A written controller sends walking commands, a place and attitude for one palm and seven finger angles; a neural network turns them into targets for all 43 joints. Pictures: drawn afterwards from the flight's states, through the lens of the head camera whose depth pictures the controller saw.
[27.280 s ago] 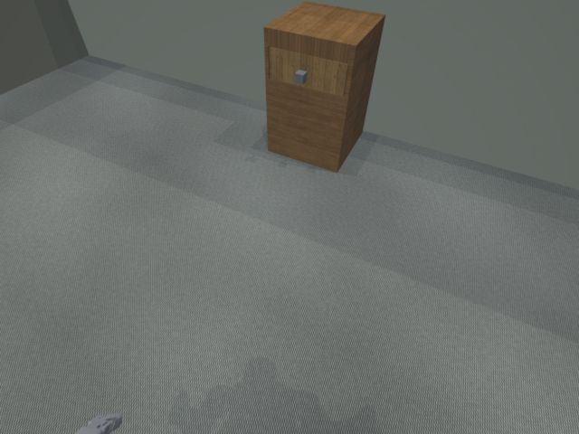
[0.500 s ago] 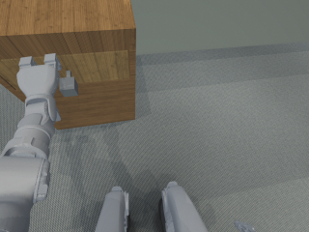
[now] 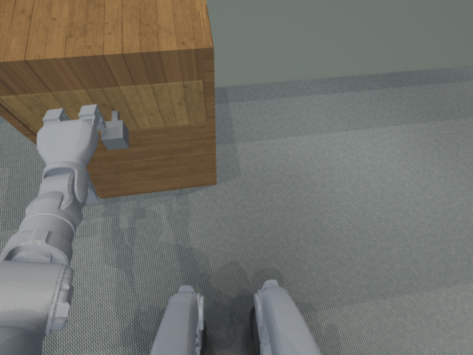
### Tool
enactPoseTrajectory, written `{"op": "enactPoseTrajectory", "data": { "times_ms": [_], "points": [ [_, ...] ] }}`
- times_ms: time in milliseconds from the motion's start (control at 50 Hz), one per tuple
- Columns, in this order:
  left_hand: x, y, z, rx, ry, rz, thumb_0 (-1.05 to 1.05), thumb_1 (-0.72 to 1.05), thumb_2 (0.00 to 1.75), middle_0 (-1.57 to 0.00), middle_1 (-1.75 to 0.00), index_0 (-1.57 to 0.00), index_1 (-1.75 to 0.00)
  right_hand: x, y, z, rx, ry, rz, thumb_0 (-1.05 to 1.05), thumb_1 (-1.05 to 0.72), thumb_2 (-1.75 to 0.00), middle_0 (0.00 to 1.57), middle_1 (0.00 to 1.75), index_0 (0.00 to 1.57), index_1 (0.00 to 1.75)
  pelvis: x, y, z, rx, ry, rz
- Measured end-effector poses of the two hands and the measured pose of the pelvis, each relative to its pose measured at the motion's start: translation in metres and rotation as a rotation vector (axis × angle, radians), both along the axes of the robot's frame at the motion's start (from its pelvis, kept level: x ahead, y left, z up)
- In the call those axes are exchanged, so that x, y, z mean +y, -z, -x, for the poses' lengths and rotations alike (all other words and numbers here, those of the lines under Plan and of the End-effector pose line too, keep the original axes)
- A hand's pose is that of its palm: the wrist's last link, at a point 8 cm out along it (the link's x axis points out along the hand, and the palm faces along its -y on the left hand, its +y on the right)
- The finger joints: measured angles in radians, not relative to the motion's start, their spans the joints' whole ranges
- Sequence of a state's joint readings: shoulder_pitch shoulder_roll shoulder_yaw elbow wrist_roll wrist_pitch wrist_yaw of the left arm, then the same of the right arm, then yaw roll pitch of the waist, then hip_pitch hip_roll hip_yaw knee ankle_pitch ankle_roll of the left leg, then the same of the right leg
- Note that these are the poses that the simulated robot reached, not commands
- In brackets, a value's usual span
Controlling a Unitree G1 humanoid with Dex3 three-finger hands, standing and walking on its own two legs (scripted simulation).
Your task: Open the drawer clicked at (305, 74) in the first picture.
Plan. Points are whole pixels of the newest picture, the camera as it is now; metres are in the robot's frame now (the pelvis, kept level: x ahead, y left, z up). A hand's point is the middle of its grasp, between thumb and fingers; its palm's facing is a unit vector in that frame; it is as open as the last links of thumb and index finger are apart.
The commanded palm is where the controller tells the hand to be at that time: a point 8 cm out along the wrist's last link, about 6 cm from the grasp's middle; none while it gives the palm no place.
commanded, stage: re-aim the fingers above the handle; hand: left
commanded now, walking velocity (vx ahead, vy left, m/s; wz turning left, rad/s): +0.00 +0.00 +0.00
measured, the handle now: (115, 127) +0.56 +0.25 -0.11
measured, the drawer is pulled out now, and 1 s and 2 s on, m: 0.00 0.00 0.00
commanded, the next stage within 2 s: lower the fingers behind the handle in 0.08 s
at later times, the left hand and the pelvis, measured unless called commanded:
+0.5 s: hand (88, 155) +0.47 +0.27 -0.07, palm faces -0.15 -0.04 -0.99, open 13.8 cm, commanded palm +0.47 +0.26 -0.01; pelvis +0.00 +0.00 -0.01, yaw +0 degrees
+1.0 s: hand (89, 152) +0.48 +0.28 -0.08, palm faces -0.07 +0.00 -1.00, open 13.8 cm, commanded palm +0.47 +0.25 -0.05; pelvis -0.01 +0.00 -0.04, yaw -1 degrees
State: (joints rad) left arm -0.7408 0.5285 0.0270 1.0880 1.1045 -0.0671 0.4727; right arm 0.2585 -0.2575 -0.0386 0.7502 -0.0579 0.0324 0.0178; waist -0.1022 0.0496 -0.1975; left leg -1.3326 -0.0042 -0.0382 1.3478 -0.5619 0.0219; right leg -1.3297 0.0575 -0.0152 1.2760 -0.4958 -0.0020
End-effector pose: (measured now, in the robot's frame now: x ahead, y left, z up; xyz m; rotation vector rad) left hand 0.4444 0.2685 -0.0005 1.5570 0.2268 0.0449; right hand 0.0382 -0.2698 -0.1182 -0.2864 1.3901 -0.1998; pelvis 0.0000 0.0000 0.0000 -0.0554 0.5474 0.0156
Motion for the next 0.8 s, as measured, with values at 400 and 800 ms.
{"op": "enactPoseTrajectory", "data": {
  "times_ms": [400,800],
  "points": [
    [0.014,0.011,-0.007,0.106,-0.073,-0.032,0.0,-0.49,0.3,-0.31,-1.2,-0.31,-1.2,0.007,0.004,0.006,0.005,0.01,-0.017,0.01,-0.9,-0.9,0.2,0.3,0.2,0.3,0.001,0.002,-0.001,0.012,0.011,-0.005],
    [0.0,0.033,-0.014,-0.096,-0.025,-0.019,0.0,-0.49,0.3,-0.32,-1.2,-0.28,-1.21,0.014,0.035,0.004,0.022,-0.01,-0.031,0.01,-0.9,-0.9,0.2,0.3,0.2,0.3,0.006,0.032,0.009,0.053,0.01,0.012]
  ]
}}
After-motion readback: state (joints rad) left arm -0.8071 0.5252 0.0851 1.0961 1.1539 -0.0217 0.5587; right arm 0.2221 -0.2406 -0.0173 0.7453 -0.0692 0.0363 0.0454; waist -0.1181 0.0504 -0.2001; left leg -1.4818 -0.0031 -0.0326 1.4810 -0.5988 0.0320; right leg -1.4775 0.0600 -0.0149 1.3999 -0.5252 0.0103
